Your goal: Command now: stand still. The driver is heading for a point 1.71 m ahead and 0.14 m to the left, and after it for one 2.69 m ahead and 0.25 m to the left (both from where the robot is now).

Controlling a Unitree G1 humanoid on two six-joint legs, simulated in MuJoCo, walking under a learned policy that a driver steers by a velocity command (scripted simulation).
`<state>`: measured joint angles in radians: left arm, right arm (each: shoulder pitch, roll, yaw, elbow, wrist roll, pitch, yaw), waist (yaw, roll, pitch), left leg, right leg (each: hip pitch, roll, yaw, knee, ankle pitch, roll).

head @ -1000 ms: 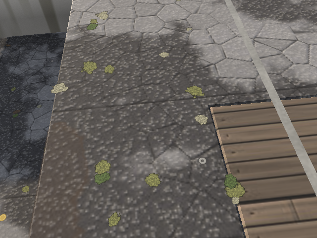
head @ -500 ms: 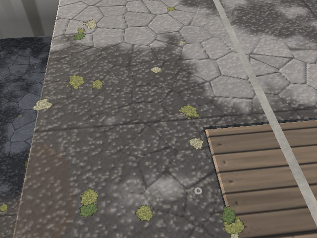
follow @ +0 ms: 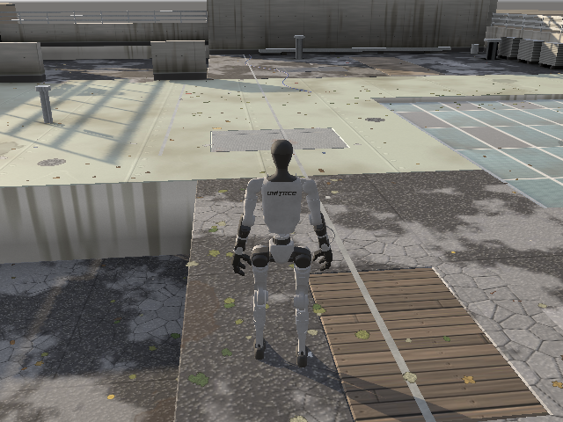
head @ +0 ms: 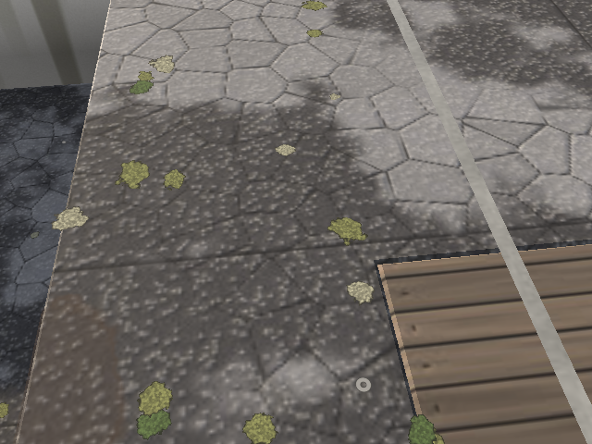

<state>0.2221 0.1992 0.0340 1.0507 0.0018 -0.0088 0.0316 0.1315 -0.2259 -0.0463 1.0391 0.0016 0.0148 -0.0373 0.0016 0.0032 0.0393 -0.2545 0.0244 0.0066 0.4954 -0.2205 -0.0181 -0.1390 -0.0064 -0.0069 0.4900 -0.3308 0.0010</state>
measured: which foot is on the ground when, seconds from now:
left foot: down 0.00-1.00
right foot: down 0.00-1.00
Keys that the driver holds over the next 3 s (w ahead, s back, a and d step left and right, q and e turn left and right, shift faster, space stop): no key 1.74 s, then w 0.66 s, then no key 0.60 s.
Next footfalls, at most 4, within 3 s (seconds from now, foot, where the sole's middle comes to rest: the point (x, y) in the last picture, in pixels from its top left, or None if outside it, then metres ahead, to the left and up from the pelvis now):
2.48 right None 0.48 -0.09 -0.77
2.88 left None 0.50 0.14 -0.77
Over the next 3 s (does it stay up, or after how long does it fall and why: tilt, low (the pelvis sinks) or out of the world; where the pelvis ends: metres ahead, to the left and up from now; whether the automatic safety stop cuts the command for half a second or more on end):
stays up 0.43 0.01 0.00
